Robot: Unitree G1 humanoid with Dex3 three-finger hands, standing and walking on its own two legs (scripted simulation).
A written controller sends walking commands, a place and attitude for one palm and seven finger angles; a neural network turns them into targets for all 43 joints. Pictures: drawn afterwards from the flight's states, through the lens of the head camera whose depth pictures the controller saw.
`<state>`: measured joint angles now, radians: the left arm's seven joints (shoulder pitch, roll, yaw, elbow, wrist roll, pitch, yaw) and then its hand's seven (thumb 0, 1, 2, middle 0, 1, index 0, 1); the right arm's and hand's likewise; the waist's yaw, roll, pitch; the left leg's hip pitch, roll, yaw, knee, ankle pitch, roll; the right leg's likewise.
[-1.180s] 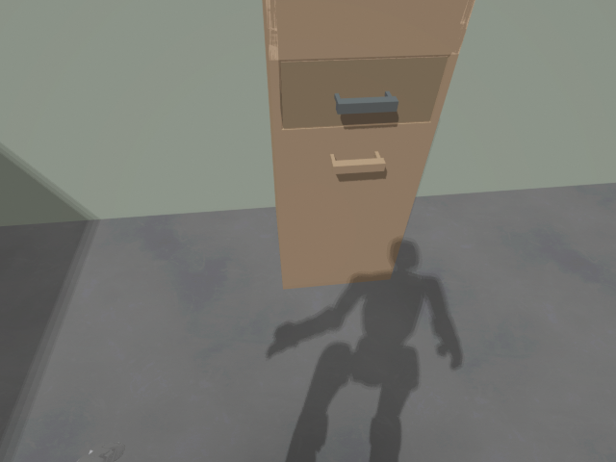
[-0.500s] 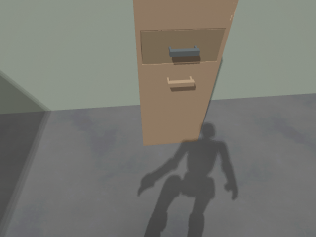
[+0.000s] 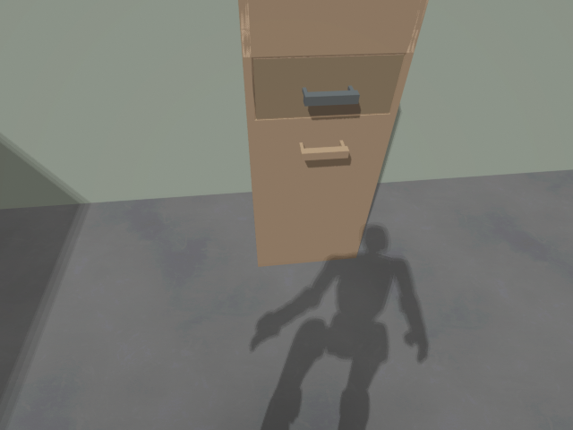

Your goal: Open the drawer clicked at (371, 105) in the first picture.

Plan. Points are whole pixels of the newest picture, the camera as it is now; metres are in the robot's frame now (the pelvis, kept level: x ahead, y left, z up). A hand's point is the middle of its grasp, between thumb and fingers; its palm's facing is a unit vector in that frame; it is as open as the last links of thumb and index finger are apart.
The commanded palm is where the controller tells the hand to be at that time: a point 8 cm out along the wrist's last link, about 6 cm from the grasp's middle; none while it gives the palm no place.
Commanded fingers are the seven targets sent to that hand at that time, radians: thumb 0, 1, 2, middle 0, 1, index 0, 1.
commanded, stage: look at it before walking up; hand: left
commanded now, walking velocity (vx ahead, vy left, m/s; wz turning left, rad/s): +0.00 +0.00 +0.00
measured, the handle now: (329, 93) +0.90 -0.06 +0.03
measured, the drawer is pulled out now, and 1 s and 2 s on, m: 0.00 0.00 0.00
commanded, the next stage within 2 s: walk to a spot facing it in 0.26 s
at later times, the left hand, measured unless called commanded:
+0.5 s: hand out of the picture +0.07 +0.24 -0.16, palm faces -0.04 -0.94 -0.33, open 7.4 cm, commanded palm none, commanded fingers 0.00 0.90 0.90 -0.20 -0.30 -0.20 -0.30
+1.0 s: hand out of the picture +0.06 +0.15 -0.16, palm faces -0.22 -0.94 -0.27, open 7.4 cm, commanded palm none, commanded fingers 0.00 0.90 0.90 -0.20 -0.30 -0.20 -0.30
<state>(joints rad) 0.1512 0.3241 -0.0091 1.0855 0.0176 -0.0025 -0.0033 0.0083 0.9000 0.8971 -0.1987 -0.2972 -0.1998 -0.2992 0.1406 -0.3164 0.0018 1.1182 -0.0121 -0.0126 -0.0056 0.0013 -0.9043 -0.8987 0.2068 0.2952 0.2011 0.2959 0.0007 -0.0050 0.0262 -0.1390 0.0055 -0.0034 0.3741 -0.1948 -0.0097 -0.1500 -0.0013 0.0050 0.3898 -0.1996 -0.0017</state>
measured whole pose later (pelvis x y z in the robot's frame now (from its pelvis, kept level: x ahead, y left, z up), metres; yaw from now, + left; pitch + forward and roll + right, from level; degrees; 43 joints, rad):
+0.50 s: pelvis +0.01 +0.00 +0.00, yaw -2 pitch -2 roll +0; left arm 0.17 0.32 0.00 1.08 0.02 0.02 0.00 0.01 0.90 0.90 -0.20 -0.30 -0.20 -0.30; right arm 0.12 -0.31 0.00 1.09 -0.01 0.00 -0.02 0.00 -0.90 -0.90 0.21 0.30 0.20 0.30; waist 0.02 0.00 0.04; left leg -0.14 0.02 0.03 0.39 -0.22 -0.02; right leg -0.17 0.01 0.03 0.41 -0.21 0.00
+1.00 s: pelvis -0.02 -0.04 -0.01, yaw -17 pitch +0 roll +2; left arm 0.29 0.18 0.04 0.94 0.02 0.03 0.00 0.01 0.90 0.90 -0.20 -0.30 -0.20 -0.30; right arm 0.13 -0.24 -0.06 0.96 -0.02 0.05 -0.02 0.00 -0.91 -0.90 0.20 0.29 0.20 0.30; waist 0.04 0.02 0.09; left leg -0.49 0.05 -0.01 1.12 -0.34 -0.07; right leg -0.28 0.09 0.05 0.49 -0.21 -0.09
